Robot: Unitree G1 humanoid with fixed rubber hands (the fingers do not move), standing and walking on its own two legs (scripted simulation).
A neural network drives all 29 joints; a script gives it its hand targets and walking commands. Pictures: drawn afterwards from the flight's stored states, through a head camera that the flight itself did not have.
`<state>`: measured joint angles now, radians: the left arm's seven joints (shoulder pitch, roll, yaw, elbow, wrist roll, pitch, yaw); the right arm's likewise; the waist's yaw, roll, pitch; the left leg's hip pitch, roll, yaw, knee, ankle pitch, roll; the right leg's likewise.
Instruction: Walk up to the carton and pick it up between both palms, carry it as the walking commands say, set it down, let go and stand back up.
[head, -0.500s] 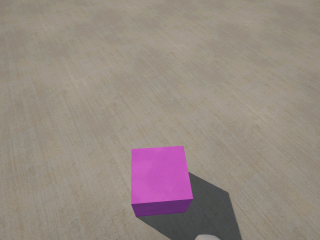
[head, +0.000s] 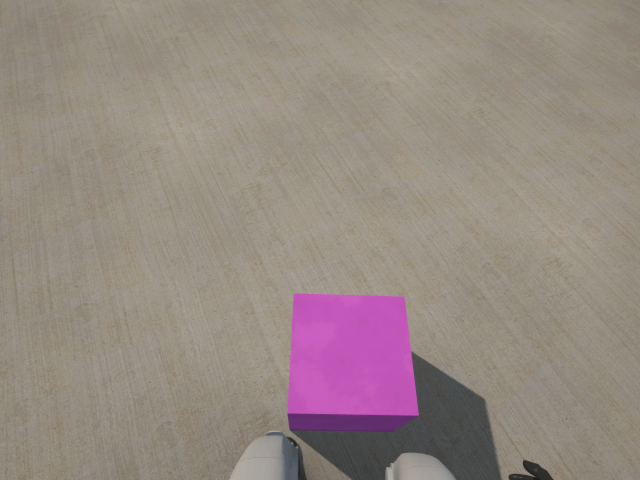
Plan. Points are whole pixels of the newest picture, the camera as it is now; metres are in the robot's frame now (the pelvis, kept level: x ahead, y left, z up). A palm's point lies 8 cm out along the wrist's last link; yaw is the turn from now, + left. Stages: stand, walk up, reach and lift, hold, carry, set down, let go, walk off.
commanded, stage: walk up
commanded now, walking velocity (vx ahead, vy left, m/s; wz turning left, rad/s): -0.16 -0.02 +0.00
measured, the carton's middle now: (345, 365) +0.40 -0.07 -0.62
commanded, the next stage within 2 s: none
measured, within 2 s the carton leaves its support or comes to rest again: neither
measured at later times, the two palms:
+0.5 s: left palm out of the picture -0.13 +0.23 -0.13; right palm out of the picture -0.02 -0.28 -0.12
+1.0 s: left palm out of the picture +0.03 +0.22 -0.14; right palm out of the picture -0.13 -0.28 -0.08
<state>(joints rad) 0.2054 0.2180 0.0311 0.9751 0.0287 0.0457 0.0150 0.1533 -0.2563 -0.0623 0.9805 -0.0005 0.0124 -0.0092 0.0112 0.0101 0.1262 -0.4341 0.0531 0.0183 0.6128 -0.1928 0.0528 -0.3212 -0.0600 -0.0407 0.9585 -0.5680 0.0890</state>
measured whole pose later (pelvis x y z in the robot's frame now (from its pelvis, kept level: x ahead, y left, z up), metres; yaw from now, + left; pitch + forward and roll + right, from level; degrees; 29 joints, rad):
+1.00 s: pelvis -0.04 -0.01 +0.02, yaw -2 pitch +0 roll -5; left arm 0.21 0.21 0.03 0.99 0.03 0.02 -0.02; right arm 0.48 -0.25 -0.06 0.98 0.00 -0.04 -0.04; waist -0.06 -0.01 0.06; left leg -0.02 0.08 0.04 0.39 -0.37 0.01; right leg -0.53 -0.04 -0.07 0.91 -0.32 0.03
